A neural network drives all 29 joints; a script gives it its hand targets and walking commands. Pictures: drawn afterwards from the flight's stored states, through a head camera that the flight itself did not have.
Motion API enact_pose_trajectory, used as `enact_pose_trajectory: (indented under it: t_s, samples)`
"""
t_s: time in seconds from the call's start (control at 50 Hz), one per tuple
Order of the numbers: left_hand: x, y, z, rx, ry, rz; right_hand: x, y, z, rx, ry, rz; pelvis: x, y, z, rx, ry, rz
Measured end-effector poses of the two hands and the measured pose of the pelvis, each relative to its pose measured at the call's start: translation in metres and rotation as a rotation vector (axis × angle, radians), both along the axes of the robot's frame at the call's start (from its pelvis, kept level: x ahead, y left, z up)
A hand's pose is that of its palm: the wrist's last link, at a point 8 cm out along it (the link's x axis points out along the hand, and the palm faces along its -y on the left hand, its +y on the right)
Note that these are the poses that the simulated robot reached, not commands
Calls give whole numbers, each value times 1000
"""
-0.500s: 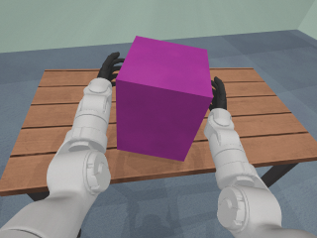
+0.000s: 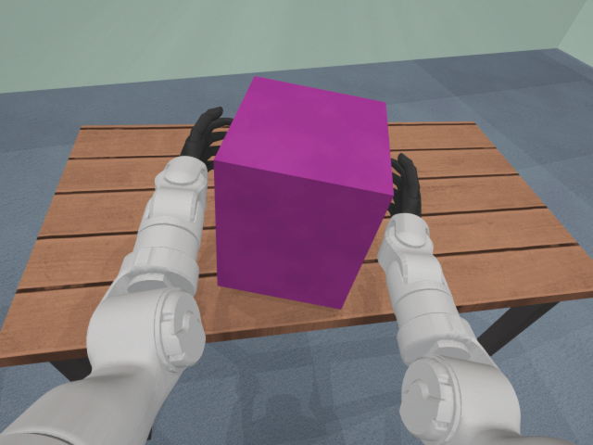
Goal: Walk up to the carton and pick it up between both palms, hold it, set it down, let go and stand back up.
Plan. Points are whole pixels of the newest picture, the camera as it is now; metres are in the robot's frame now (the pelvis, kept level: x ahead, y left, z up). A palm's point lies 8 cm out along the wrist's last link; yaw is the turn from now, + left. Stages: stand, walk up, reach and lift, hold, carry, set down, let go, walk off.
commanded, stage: set down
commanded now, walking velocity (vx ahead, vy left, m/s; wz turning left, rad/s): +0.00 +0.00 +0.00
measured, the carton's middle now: (299, 196) +0.45 -0.01 +0.08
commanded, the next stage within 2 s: none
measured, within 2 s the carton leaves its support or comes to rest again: rests again in 0.30 s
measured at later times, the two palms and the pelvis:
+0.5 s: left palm (197, 170) +0.45 +0.14 +0.13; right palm (398, 222) +0.38 -0.15 +0.10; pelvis +0.00 +0.00 +0.00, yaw +0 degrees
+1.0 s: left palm (193, 173) +0.45 +0.14 +0.12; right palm (395, 223) +0.38 -0.14 +0.10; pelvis +0.00 +0.00 +0.00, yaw +0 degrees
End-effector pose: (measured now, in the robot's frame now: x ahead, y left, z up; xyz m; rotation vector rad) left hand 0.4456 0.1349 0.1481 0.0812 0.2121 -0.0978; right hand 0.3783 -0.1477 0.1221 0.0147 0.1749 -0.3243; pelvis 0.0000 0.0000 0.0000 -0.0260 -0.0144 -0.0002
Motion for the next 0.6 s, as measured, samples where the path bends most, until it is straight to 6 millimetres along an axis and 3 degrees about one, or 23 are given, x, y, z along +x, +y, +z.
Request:
enact_pose_trajectory:
  t_s: [0.28, 0.6]
  samples:
    - [3, 0, -15, -12, 20, -13, -2, 1, -16, 2, 19, -9, 1, 0, 0, 0, 2, 0]
    - [4, 2, -20, -5, 8, -16, -2, 3, -18, -6, -4, -10, 4, 1, 0, -1, 5, -1]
